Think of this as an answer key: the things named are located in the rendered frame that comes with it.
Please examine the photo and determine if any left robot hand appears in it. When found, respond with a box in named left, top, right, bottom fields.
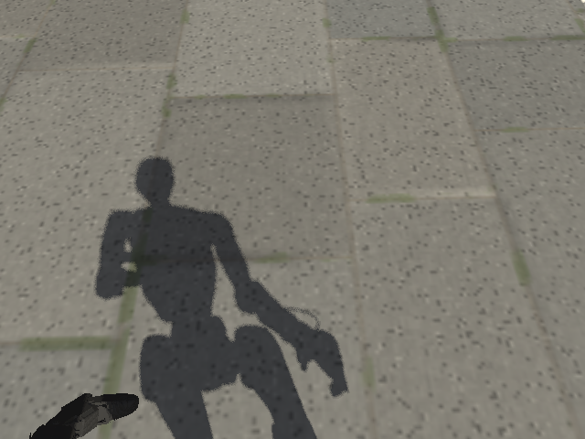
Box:
left=29, top=393, right=139, bottom=439

